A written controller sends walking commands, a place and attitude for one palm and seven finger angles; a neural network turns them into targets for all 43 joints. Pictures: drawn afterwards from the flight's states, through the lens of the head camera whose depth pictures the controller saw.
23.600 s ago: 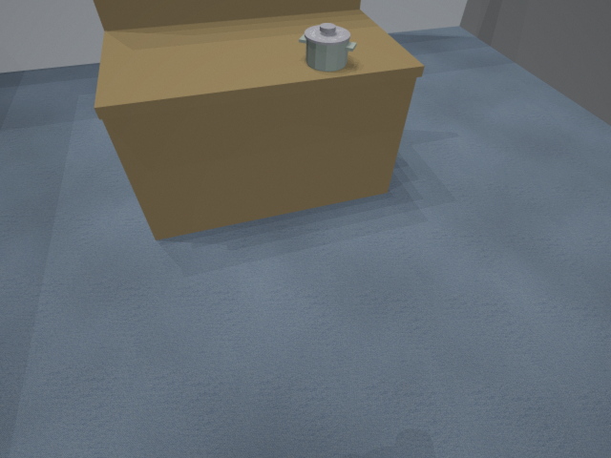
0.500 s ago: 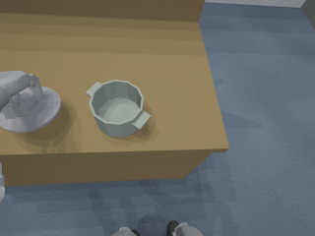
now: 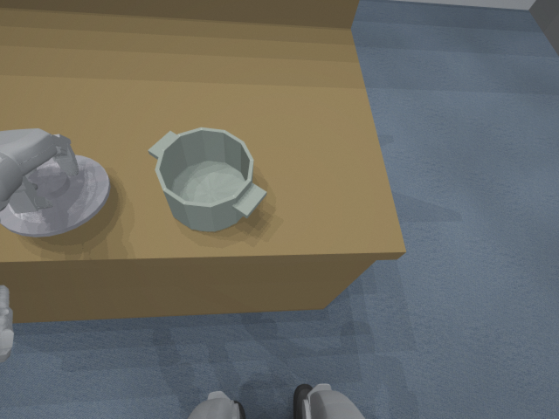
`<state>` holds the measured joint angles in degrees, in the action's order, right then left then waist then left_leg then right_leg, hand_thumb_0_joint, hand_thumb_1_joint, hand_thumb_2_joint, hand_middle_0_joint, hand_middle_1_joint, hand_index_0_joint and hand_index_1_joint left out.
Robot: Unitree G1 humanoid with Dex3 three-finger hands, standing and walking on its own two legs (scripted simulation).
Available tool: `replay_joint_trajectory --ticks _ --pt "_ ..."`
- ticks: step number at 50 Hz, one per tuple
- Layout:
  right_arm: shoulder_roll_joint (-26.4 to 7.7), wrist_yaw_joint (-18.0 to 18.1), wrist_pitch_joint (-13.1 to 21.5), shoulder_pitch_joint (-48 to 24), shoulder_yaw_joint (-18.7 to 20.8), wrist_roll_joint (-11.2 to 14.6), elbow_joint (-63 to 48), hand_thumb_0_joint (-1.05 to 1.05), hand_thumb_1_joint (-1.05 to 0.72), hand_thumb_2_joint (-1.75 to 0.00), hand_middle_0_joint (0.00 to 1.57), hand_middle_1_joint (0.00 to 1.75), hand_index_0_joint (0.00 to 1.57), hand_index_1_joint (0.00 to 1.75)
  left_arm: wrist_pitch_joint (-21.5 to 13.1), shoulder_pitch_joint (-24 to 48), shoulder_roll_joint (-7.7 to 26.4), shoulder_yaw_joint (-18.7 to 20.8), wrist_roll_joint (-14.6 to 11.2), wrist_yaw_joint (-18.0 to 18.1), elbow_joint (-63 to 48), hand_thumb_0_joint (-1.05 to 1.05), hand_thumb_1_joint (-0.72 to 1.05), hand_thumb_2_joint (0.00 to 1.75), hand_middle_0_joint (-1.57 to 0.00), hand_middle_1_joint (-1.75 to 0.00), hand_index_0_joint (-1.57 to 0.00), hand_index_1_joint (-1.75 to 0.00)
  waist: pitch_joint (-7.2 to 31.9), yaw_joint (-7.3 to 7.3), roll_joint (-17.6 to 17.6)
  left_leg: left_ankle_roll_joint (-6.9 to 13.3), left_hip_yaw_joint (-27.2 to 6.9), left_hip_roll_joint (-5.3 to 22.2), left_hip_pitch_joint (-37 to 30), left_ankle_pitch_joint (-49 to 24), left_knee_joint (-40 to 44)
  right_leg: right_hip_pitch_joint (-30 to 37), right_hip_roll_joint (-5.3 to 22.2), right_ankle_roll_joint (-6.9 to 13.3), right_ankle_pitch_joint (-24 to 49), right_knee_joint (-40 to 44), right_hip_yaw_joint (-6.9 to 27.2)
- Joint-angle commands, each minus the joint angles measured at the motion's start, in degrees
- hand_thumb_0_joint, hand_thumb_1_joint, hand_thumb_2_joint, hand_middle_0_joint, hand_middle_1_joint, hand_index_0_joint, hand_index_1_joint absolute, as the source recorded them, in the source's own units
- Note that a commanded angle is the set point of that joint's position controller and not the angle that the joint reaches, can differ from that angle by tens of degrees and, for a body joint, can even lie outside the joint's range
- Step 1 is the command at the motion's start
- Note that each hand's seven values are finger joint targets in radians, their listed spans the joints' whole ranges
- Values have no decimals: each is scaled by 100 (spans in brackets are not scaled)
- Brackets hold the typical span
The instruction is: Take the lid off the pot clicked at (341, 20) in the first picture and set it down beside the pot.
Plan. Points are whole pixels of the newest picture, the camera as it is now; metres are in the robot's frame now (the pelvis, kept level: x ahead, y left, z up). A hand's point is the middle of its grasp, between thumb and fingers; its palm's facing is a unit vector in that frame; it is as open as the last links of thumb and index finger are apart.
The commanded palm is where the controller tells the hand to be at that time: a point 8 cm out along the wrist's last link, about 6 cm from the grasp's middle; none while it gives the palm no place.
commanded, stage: lower the lid onto the table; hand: left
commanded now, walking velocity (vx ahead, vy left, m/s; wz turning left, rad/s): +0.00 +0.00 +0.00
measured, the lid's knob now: (48, 183) +0.47 +0.33 -0.02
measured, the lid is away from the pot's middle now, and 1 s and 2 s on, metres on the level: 0.24 0.24 0.24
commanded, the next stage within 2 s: open the fingers wide in 0.26 s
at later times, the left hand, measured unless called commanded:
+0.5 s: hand (40, 198) +0.44 +0.33 -0.02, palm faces -0.49 -0.08 -0.87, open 8.6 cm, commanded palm +0.47 +0.32 +0.03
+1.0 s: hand (40, 199) +0.44 +0.33 -0.02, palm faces -0.50 -0.08 -0.86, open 8.8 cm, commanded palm +0.47 +0.32 +0.03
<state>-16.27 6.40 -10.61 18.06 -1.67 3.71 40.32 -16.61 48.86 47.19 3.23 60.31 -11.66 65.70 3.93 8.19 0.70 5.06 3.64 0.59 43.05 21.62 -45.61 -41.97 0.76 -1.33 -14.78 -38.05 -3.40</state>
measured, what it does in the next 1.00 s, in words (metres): stands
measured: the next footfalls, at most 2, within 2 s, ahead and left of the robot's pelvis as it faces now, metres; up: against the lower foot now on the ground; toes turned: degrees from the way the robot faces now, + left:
none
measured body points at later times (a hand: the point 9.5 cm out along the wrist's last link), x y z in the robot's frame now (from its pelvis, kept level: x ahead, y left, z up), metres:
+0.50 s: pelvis -0.01 +0.01 -0.01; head +0.13 +0.04 +0.41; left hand +0.46 +0.33 +0.03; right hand -0.01 -0.28 -0.12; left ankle -0.01 +0.06 -0.71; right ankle +0.03 -0.15 -0.71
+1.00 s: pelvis -0.01 +0.01 -0.02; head +0.13 +0.04 +0.41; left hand +0.46 +0.33 +0.03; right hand +0.00 -0.27 -0.13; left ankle -0.01 +0.06 -0.71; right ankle +0.03 -0.15 -0.71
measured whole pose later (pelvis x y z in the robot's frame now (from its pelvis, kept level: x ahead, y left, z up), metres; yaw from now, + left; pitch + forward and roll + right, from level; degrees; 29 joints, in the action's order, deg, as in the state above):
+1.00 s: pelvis -0.01 +0.01 -0.02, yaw -1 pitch +21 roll -5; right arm -16.1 5.0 -12.4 17.9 -1.3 4.1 39.1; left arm -14.8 48.7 45.5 1.8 59.8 -10.1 64.8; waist 5.1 7.4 1.3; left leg 6.0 3.7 0.6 49.3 24.0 -51.8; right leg -48.1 0.8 -1.1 -16.8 -43.7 -3.1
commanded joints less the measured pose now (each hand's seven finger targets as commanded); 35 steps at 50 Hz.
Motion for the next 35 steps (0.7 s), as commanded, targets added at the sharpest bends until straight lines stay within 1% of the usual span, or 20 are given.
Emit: replay_joint_trajectory --ticks 1,2,5,8,10,11,14,17,18,19,20,21,22,24,25,26,28,29,31,35 --pt "-1215 113 62 942 356 -40 -194 0 -90 -90 20 30 20 30 42 2650 2339 520 -141 323 -1077 0 56 103 -82 -105 -77 -101 2702 -18 1037 -217 -576 54 -2394 -2733 270 293 -324 405 863 83 -99" --pt "-1219 123 60 936 370 -54 -194 0 -90 -90 20 30 20 30 30 2793 2354 519 -120 313 -1271 0 56 103 -82 -105 -77 -101 2862 -22 1242 -224 -588 60 -2486 -2772 261 261 -314 411 866 76 -98" --pt "-1224 143 84 950 373 -62 -192 0 -90 -90 20 30 20 30 -33 2868 2389 536 -119 291 -1430 0 56 103 -82 -105 -77 -101 3001 -14 1477 -268 -631 95 -2679 -3006 172 106 -318 424 841 23 -115" --pt "-1228 173 75 975 344 -43 -186 0 -90 -90 20 30 20 30 -28 2704 2398 560 -198 257 -1155 0 56 103 -82 -105 -77 -101 2883 51 1158 -205 -604 92 -2407 -2815 77 77 -342 383 828 -39 -114" --pt "-1235 186 76 998 354 -60 -159 0 -90 -90 20 30 20 30 -69 2887 2382 527 -192 244 -1343 0 56 103 -82 -105 -77 -101 2970 51 1439 -244 -633 106 -2531 -2954 86 -46 -331 409 797 -67 -132" --pt "-1217 178 73 1021 368 -65 -146 0 -90 -90 20 30 20 30 -60 2856 2213 399 -175 236 -1300 0 56 103 -82 -105 -77 -101 2940 75 1564 -281 -648 119 -2612 -2995 49 -215 -350 407 691 -87 -152" --pt "-1235 181 43 1024 326 -73 -144 0 -90 -90 20 30 20 30 -94 2791 2444 570 -134 283 -1221 0 56 103 -82 -105 -77 -101 2933 51 1377 -261 -670 115 -2405 -2869 -38 -232 -373 414 637 -157 -151" --pt "-1226 174 39 1011 306 -59 -146 0 -90 -90 20 30 20 30 -64 2716 2150 347 -161 289 -911 0 56 103 -82 -105 -77 -101 2723 136 1204 -220 -621 113 -2085 -2708 -121 -375 -389 396 636 -236 -156" --pt "-1089 28 8 998 416 -62 -356 0 -90 -90 20 30 20 30 -20 1139 1767 591 -270 263 -639 0 56 103 -82 -105 -77 -101 2792 -312 1155 -303 -650 36 -2204 -3128 -69 -92 -390 469 730 -256 -221" --pt "-1156 -31 -76 914 437 -69 -372 0 -90 -90 20 30 20 30 -34 1073 1758 593 -300 258 -789 0 55 100 -80 -105 -75 -101 2864 -254 1029 -340 -604 67 -2208 -3201 -88 -78 -400 466 864 -240 -183" --pt "-1175 -51 -121 910 442 -74 -350 0 -90 -90 20 30 20 30 -92 1247 1938 713 -292 248 -1022 0 55 98 -79 -105 -74 -101 3080 -301 1243 -380 -643 75 -2380 -3504 -112 -35 -391 480 981 -293 -178" --pt "-1164 -72 -193 916 469 -94 -335 0 -90 -90 20 30 20 30 -65 1538 1942 642 -256 273 -1241 0 54 96 -77 -105 -73 -101 3144 -236 1218 -411 -689 95 -2448 -3542 -113 -94 -395 460 927 -278 -171" --pt "-1160 -83 -232 885 485 -98 -263 0 -90 -90 20 30 20 30 -3 1947 1739 394 -216 293 -1333 0 53 94 -76 -105 -71 -101 2999 -102 1294 -378 -670 118 -2447 -3337 -103 -276 -398 440 818 -216 -164" --pt "-1197 -73 -243 942 506 -83 -212 0 -90 -90 20 30 20 30 53 2427 2149 622 -117 396 -1620 0 51 90 -73 -105 -69 -102 3063 -77 1216 -334 -700 123 -2477 -3060 -48 -230 -393 420 689 -180 -144" --pt "-1194 -47 -228 973 478 -75 -211 0 -90 -90 20 30 20 30 47 2337 2397 836 -103 469 -1568 0 50 89 -72 -105 -68 -102 3132 -136 1176 -344 -720 114 -2518 -3260 -47 -166 -397 433 778 -228 -165" --pt "-1166 -46 -207 975 445 -49 -254 0 -90 -90 20 30 20 30 94 1988 2294 771 -95 497 -1170 0 48 87 -70 -105 -66 -102 2975 -138 1110 -364 -714 80 -2413 -3229 -59 -187 -413 429 734 -267 -179" --pt "-1166 -62 -183 892 423 -25 -259 0 -90 -90 20 30 20 30 159 1880 1858 454 -171 466 -843 0 46 84 -68 -104 -64 -102 2531 -56 840 -295 -652 70 -1999 -2672 -22 -284 -405 417 544 -236 -185" --pt "-1177 -69 -182 893 439 -20 -267 0 -90 -90 20 30 20 30 167 1974 1820 407 -177 461 -942 0 45 82 -66 -104 -63 -102 2518 -61 892 -275 -643 61 -1973 -2500 18 -281 -391 428 497 -210 -172" --pt "-1158 -84 -170 936 471 -33 -237 0 -90 -90 20 30 20 30 176 2248 1679 253 -120 452 -1195 0 43 80 -64 -104 -60 -101 2709 -46 1380 -366 -728 105 -2465 -2839 28 -528 -388 457 415 -209 -191" --pt "-1162 -69 -142 901 420 -11 -281 0 -90 -90 20 30 20 30 154 2060 1900 456 -118 448 -953 0 38 74 -58 -103 -56 -101 2669 -78 979 -334 -717 89 -2244 -2847 -59 -421 -392 441 531 -260 -166"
